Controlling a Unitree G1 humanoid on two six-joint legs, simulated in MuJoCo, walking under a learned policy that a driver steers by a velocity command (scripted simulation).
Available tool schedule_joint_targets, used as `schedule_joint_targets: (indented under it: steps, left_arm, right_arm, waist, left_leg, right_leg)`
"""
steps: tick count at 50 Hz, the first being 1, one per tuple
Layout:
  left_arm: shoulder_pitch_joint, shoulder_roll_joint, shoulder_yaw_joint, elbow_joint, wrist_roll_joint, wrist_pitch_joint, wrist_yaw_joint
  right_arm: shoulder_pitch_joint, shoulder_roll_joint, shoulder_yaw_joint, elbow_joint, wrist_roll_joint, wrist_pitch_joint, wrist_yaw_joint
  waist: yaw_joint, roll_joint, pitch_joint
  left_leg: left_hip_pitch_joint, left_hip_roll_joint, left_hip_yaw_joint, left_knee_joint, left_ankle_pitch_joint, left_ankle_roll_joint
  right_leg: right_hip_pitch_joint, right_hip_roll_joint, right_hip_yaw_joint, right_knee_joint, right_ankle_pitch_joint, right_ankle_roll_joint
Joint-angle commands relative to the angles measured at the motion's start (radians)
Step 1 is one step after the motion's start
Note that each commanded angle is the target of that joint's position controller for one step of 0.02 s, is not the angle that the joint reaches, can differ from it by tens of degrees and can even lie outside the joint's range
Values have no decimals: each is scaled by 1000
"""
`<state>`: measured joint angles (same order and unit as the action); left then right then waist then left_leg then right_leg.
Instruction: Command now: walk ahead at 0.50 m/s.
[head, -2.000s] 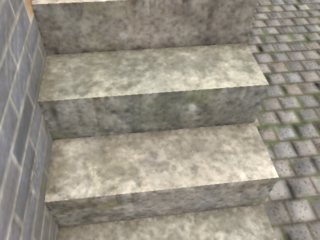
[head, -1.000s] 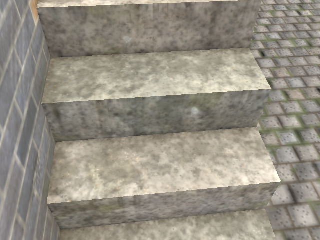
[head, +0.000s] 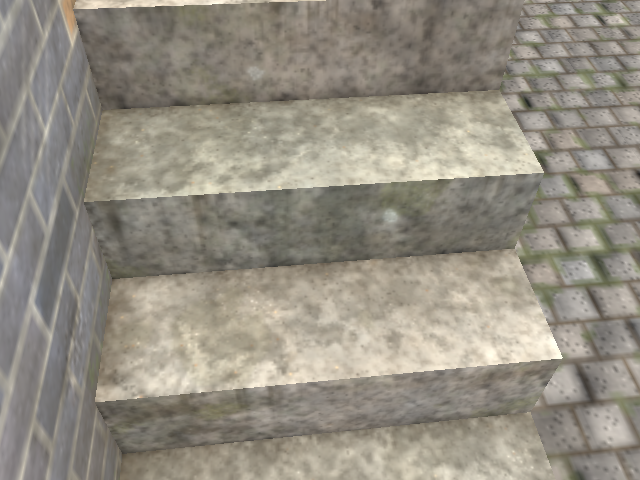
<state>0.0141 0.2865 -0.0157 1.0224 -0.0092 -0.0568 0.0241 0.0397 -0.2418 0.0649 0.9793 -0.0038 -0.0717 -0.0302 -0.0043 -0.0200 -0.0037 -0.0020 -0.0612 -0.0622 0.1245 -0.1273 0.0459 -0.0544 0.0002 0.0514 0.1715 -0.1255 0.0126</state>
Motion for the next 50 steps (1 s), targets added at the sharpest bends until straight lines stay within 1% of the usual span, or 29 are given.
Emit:
schedule_joint_targets:
  steps: [1,23,24,25,26,27,28,29,30,37,39,40,41,42,43,44,48,49,50]
  left_arm:
    - [-72,121,22,-58,0,-13,3]
    - [-71,121,22,-60,0,-13,3]
    - [-83,117,20,-64,6,-14,4]
    - [-85,118,20,-65,6,-14,4]
    - [-71,121,21,-60,-1,-13,4]
    - [-82,118,20,-63,5,-14,4]
    - [-83,119,20,-64,5,-15,4]
    - [-70,122,21,-60,-2,-13,4]
    - [-81,118,19,-62,4,-14,4]
    - [-84,119,19,-63,4,-15,4]
    - [-66,126,22,-53,4,-14,5]
    - [-58,121,23,-41,0,-12,8]
    - [-52,120,24,-36,0,-11,9]
    - [-35,122,26,-25,-5,-9,8]
    - [-32,122,28,-18,-3,-7,8]
    - [-31,131,30,-21,2,-6,5]
    - [-19,130,37,-12,3,1,4]
    - [-27,128,36,-12,10,1,6]
    - [-12,131,39,-7,3,3,5]
  right_arm:
    - [-65,-115,-23,-58,1,-13,-3]
    - [-64,-115,-23,-57,1,-13,-3]
    - [-71,-118,-25,-57,1,-14,-4]
    - [-70,-117,-24,-57,2,-15,-4]
    - [-63,-113,-23,-56,1,-14,-3]
    - [-70,-118,-24,-57,1,-15,-4]
    - [-71,-117,-24,-57,2,-15,-4]
    - [-64,-113,-23,-56,1,-14,-3]
    - [-71,-118,-24,-56,2,-15,-3]
    - [-72,-117,-24,-56,2,-15,-3]
    - [-54,-125,-27,-46,3,-14,-4]
    - [-54,-128,-31,-49,3,-11,-1]
    - [-53,-128,-33,-48,4,-8,0]
    - [-43,-121,-33,-46,4,-4,2]
    - [-40,-121,-35,-43,4,0,1]
    - [-28,-119,-34,-34,3,-1,-3]
    - [-12,-124,-39,-21,4,3,-9]
    - [-17,-128,-41,-20,5,2,-10]
    - [-8,-122,-40,-17,5,5,-10]
  waist:
    - [0,27,-91]
    - [1,26,-91]
    - [0,29,-94]
    - [-1,27,-95]
    - [0,24,-93]
    - [1,27,-94]
    - [0,27,-95]
    - [1,23,-92]
    - [1,27,-94]
    - [1,26,-95]
    - [1,25,-89]
    - [7,21,-112]
    - [7,25,-105]
    - [8,27,-93]
    - [8,28,-83]
    - [2,33,-51]
    - [1,25,-63]
    - [1,27,-68]
    - [1,25,-67]
  left_leg:
    - [6,171,-92,15,242,-32]
    - [6,169,-95,16,246,-31]
    - [2,169,-91,17,241,-31]
    - [-1,169,-92,17,241,-31]
    - [2,169,-96,15,246,-31]
    - [1,169,-91,17,242,-31]
    - [-1,169,-92,17,243,-31]
    - [2,169,-96,16,248,-31]
    - [1,169,-92,18,244,-31]
    - [-3,169,-93,18,245,-31]
    - [-1,170,-89,32,284,-31]
    - [14,174,-87,39,295,-31]
    - [13,173,-86,45,300,-32]
    - [15,172,-89,46,301,-31]
    - [14,171,-88,51,297,-30]
    - [-5,167,-87,55,292,-29]
    - [-9,168,-89,67,277,-23]
    - [-14,168,-86,71,269,-23]
    - [-13,168,-90,72,268,-23]
  right_leg:
    - [48,-134,80,24,262,-24]
    - [47,-135,76,25,257,-21]
    - [47,-135,79,28,256,-23]
    - [49,-135,79,29,257,-23]
    - [49,-136,76,27,258,-22]
    - [47,-135,78,29,257,-23]
    - [49,-135,78,30,258,-23]
    - [49,-136,75,28,259,-21]
    - [47,-135,78,30,258,-23]
    - [48,-136,78,32,258,-22]
    - [48,-135,75,46,274,-24]
    - [48,-135,68,63,264,-31]
    - [39,-133,69,68,257,-33]
    - [29,-133,65,69,251,-33]
    - [18,-131,65,72,244,-34]
    - [10,-130,70,66,252,-27]
    - [18,-127,67,78,247,-27]
    - [20,-126,70,83,244,-29]
    - [20,-126,67,83,242,-29]
